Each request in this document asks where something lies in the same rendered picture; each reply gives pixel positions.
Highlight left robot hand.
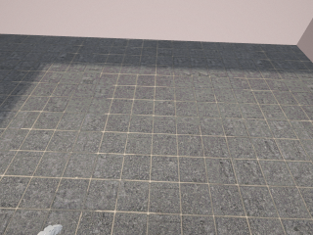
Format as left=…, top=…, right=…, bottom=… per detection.
left=37, top=224, right=63, bottom=235

